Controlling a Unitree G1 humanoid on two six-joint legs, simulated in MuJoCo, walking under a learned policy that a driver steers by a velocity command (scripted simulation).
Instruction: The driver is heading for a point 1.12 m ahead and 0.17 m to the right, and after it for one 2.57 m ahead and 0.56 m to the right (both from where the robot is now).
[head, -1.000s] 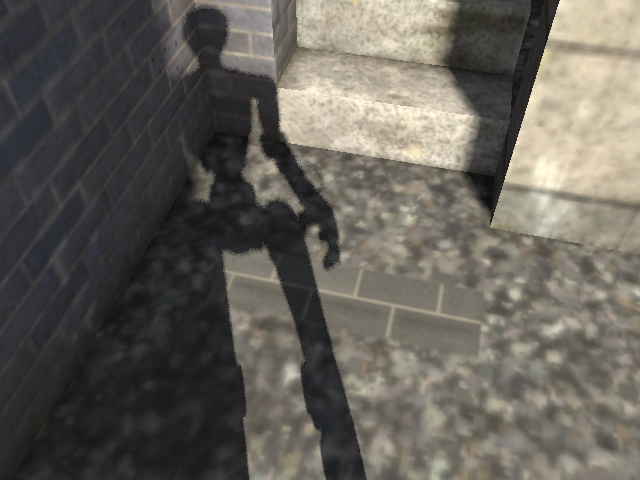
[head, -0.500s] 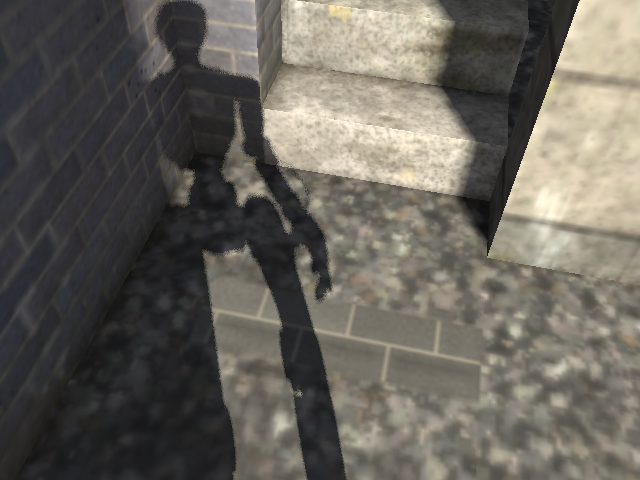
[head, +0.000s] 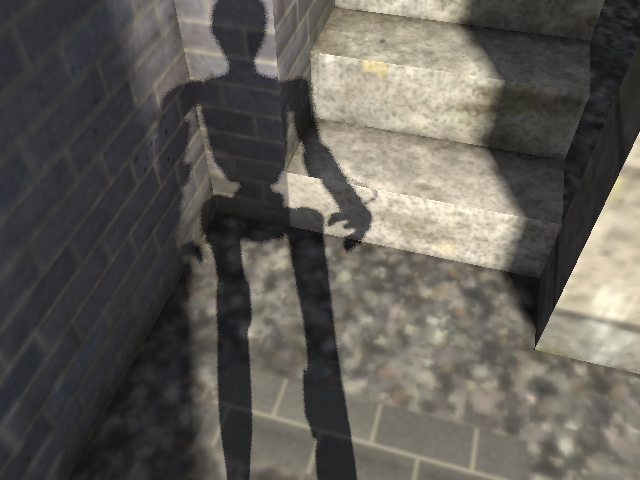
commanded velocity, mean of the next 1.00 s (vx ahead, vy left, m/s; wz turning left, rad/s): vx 0.50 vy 0.00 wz -0.18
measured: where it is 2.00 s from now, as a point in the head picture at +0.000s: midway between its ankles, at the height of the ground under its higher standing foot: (395, 330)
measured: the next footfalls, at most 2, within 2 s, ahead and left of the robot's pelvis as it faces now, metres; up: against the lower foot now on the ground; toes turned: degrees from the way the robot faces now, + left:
left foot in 0.30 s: +0.36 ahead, +0.12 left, +0.00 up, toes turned +2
right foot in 0.88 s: +0.66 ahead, -0.08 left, +0.00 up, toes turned -13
